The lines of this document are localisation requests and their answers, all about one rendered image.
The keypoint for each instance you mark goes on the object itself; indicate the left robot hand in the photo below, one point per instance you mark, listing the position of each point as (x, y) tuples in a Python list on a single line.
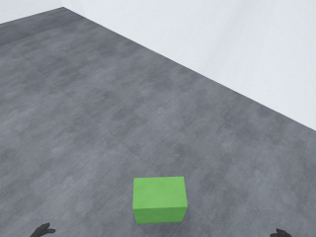
[(42, 230)]

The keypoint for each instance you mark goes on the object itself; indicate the carton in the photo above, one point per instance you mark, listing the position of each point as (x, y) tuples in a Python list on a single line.
[(159, 199)]

